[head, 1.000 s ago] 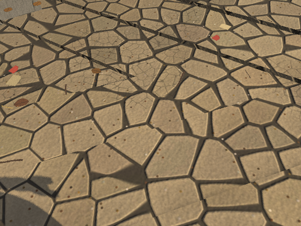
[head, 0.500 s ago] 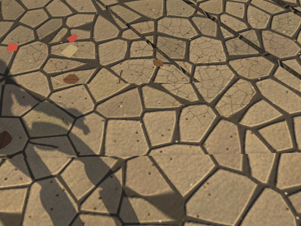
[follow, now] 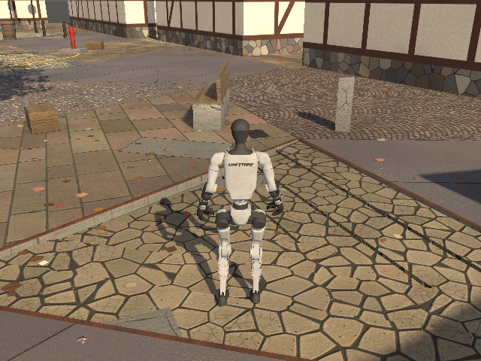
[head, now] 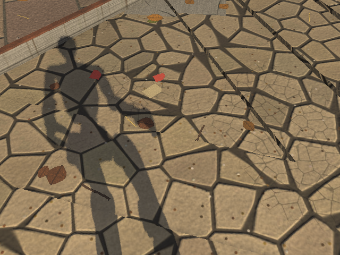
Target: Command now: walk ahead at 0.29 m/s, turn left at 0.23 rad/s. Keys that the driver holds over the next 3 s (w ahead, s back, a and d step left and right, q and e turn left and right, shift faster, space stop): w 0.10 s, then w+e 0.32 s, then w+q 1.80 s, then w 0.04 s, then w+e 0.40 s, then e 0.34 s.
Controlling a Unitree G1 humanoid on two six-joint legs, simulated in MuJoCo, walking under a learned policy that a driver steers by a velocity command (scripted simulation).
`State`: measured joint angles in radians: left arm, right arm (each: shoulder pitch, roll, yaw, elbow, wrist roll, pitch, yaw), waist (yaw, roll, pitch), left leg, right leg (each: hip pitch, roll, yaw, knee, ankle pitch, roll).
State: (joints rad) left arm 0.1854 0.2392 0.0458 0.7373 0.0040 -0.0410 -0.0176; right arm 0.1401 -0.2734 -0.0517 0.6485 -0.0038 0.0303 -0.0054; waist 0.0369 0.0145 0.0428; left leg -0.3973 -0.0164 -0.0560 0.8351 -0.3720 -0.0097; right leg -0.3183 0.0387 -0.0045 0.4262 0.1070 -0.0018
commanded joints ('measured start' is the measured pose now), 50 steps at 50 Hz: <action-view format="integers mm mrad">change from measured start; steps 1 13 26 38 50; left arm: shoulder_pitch -99 -71 144 40 158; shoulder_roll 158 101 209 134 223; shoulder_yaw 44 40 74 49 72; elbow -81 -88 -52 25 110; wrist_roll -21 -29 -21 8 -15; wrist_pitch -19 -21 -15 -75 -7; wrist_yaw -3 -9 -17 6 70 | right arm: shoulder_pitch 145 182 240 160 -107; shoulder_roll -51 -127 -182 -60 -50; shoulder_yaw -21 -59 -67 -35 -28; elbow -1 67 191 135 -12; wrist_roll -7 5 36 28 31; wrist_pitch -29 -118 -102 -95 -103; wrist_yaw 8 -9 9 3 85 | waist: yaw -84 -94 66 -50 0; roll -122 73 0 -70 -59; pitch -116 -19 -115 -25 14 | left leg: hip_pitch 263 410 186 -282 -216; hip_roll -4 260 219 141 -11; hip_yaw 63 -127 76 -77 152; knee -235 -658 -140 139 -326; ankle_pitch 187 181 550 282 434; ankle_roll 47 200 90 10 101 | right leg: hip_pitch -69 -418 284 230 515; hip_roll -216 -93 -76 -271 -271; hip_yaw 239 107 13 25 -191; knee -228 343 69 -252 -57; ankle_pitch -306 -223 -160 221 666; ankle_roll -173 18 -132 -172 -55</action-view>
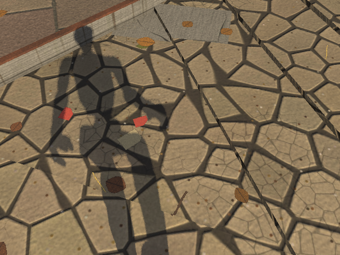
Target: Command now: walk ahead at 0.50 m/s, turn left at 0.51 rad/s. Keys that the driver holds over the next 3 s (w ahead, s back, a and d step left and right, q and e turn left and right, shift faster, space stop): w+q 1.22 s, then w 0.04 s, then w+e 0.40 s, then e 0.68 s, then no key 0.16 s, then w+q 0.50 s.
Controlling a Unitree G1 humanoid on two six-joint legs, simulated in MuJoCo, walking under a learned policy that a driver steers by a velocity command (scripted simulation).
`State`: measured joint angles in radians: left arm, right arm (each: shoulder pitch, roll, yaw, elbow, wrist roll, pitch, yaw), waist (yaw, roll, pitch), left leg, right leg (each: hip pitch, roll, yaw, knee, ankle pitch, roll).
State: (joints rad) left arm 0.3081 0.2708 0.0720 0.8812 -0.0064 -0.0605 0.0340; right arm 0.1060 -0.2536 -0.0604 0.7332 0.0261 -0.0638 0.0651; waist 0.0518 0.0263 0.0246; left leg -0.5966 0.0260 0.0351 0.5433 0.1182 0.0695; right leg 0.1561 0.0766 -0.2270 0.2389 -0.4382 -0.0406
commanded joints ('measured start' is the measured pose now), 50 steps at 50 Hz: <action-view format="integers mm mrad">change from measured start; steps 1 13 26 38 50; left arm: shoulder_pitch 23 -91 -142 -62 -7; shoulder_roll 207 146 163 137 243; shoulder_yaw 49 12 38 31 49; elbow -41 -192 -249 -157 -70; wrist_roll -3 21 4 8 -27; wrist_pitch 21 -42 -74 -60 -6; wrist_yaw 23 -24 -38 -46 -32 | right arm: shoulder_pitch -23 112 200 108 -72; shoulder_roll -88 -162 -115 -94 -119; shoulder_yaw -28 -47 -35 -24 -24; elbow -92 -85 -72 -157 -235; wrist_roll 1 -17 -6 -3 -3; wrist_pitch -2 -20 22 44 20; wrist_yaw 12 -50 -85 -67 -8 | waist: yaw -49 -15 3 -23 -11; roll -89 -59 105 -99 -123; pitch -1 -22 -100 4 1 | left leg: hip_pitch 39 357 361 -151 44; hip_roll -74 123 13 90 -17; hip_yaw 72 -454 -464 -152 40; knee -22 -304 48 505 60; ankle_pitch -115 -18 -180 -342 -277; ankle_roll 39 265 83 -68 26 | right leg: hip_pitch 59 -739 -329 -255 -63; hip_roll -316 -186 -97 -333 -343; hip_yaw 33 332 326 383 81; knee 219 841 226 -90 90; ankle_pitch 1306 112 358 381 919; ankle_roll -13 97 17 -162 -75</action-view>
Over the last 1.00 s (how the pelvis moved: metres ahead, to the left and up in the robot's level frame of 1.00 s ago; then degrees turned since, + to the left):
0.45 -0.14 -0.05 3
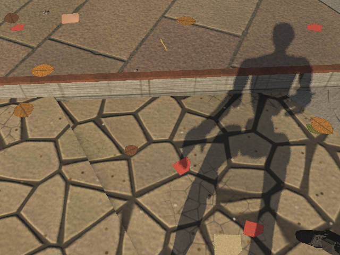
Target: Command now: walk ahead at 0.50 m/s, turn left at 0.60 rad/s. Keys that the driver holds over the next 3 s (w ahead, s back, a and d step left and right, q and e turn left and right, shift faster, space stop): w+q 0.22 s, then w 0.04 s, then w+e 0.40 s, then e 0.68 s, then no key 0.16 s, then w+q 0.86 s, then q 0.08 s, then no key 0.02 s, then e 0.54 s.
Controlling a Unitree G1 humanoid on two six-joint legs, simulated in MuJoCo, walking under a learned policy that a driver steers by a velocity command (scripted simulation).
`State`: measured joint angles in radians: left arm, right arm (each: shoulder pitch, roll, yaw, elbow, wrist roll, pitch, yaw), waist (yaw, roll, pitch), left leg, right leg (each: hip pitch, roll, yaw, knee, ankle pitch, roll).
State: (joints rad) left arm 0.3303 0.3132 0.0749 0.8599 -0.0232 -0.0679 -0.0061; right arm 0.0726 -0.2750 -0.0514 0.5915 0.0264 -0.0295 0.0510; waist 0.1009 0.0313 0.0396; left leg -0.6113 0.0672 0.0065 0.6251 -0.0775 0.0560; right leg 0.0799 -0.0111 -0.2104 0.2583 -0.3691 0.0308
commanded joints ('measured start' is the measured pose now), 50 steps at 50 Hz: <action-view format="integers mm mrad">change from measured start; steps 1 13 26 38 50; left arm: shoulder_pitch -38 -158 -375 -81 -20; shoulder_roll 214 94 69 121 151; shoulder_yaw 49 -3 -33 8 42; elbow -51 -157 -227 -202 -157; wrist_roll -12 35 7 28 43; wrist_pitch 8 -31 -34 -1 79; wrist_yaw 13 -5 -73 -9 19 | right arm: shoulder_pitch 45 180 334 174 103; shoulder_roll -130 -169 -193 -139 -136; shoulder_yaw -51 -54 -54 -15 16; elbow -77 -7 146 25 51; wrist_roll -5 -16 -21 -54 -63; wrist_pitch -10 -41 -39 -84 -20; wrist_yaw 4 -51 -68 -72 -73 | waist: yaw -116 -85 -199 -105 -89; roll -131 17 8 -52 -134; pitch -65 -79 48 -101 -87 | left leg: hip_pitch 184 415 617 -69 230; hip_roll -100 75 180 -4 -100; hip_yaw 94 -303 -229 -104 -81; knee -49 -393 -205 542 -79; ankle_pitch -100 160 117 -306 -21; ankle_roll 70 245 142 -106 -52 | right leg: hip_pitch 2 -670 -784 -156 -224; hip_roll -244 -84 -55 -185 -48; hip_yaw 37 278 293 586 611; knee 203 625 263 86 276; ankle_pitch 992 202 349 970 841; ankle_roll -132 33 -94 -320 -108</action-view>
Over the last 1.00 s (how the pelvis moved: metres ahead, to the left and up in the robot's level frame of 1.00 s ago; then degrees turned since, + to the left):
0.53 0.10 -0.02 37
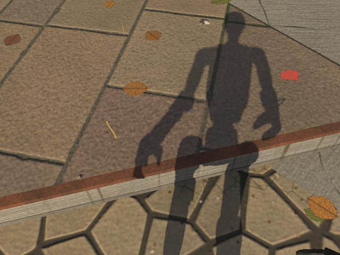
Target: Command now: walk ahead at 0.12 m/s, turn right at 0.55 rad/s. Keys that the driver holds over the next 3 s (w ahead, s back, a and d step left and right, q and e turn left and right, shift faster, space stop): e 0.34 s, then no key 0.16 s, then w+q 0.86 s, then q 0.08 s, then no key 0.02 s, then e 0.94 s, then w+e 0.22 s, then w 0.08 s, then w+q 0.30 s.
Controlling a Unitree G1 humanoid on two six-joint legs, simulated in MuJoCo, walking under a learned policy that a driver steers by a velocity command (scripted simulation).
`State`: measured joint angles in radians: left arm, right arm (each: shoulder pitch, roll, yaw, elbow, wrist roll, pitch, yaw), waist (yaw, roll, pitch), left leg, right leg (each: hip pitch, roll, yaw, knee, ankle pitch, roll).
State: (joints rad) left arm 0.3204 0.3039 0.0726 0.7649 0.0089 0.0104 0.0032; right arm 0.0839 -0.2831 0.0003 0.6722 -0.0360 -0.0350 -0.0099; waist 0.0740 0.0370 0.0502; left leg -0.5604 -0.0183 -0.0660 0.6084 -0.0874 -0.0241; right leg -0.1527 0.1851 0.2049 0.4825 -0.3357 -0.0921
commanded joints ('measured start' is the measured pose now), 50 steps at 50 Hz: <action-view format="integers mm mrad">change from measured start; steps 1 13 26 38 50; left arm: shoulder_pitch -42 -71 -84 21 40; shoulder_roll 162 93 199 112 151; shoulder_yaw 44 17 31 10 31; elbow -71 -114 -151 -10 74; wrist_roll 3 -50 35 31 19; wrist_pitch -3 70 20 -60 -70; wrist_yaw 9 23 5 4 2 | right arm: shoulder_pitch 142 31 -12 94 95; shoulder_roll -133 -143 -159 -81 -80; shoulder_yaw -37 -71 -96 -100 -86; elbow -15 -30 17 139 89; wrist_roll -6 20 27 -16 -9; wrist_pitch -29 18 45 55 22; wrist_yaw -20 -30 -14 75 86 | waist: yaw -103 -70 -35 -38 -102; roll -119 120 -224 -150 -132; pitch -94 -103 -55 15 1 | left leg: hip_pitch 282 380 -25 -147 260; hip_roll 1 287 66 33 -27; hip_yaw -25 -108 56 2 202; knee -164 -355 355 329 -65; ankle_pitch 78 25 -454 -81 -204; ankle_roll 52 254 -22 -16 151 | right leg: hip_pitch -23 -294 -66 134 90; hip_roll -214 -189 -526 -441 -475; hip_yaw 201 -162 205 -116 -358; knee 119 506 -263 -391 -43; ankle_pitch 747 -117 99 -6 521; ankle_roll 30 166 -207 -53 -23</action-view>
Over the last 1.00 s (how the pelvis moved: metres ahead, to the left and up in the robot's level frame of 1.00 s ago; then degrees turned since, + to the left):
0.57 0.00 -0.03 -9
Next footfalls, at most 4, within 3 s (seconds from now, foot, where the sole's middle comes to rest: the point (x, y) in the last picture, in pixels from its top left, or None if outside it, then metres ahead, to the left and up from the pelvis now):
0.04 left None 0.18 0.10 -0.77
0.46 right None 0.04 -0.13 -0.77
1.02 left None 0.28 0.07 -0.77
1.50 right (202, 212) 0.61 -0.03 -0.77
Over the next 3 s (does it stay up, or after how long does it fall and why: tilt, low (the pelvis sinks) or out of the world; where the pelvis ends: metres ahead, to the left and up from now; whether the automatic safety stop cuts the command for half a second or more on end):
stays up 0.63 -0.03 0.00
